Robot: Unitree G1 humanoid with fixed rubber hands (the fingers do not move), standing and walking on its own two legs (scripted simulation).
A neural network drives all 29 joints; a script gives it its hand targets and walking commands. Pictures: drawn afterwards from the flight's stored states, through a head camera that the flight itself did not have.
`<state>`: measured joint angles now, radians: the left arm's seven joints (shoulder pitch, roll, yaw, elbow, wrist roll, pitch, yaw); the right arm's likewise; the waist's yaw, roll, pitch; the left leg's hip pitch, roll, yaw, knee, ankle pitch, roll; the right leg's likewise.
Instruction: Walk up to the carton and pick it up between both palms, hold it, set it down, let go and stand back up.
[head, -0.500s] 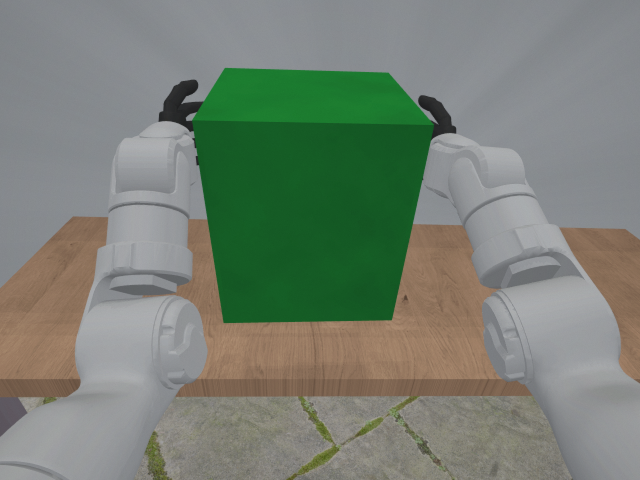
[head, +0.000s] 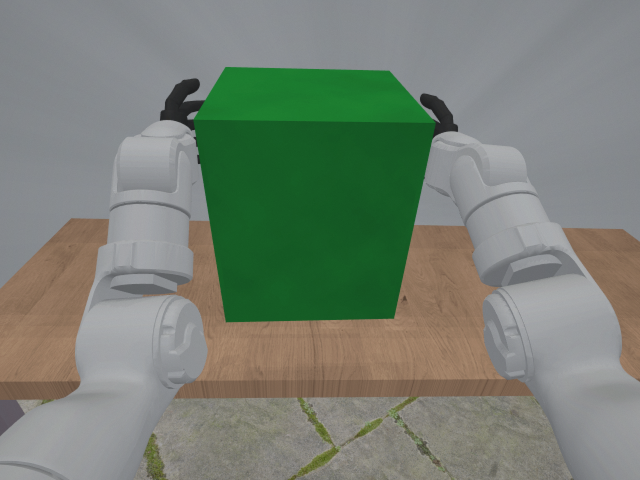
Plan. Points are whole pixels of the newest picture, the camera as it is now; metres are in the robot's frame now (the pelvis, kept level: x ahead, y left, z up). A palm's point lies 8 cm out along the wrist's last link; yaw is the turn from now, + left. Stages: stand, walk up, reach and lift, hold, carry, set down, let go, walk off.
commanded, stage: hold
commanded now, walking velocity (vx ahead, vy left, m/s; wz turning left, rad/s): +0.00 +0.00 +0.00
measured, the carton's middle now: (309, 192) +0.38 +0.00 +0.26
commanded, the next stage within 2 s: none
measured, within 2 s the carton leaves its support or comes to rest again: neither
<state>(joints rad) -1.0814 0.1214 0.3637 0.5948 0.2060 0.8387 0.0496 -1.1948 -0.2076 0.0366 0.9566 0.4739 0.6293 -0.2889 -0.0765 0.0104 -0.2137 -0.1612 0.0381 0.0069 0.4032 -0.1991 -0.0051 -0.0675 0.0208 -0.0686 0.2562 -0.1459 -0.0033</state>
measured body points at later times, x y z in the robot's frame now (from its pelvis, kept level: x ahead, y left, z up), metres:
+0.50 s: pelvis +0.00 +0.00 +0.00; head -0.10 +0.01 +0.44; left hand +0.39 +0.16 +0.33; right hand +0.38 -0.15 +0.32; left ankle +0.01 +0.11 -0.75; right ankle +0.00 -0.12 -0.75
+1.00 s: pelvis +0.00 +0.00 +0.00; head -0.10 +0.01 +0.44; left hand +0.39 +0.16 +0.33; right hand +0.38 -0.14 +0.32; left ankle +0.01 +0.11 -0.75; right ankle +0.00 -0.12 -0.75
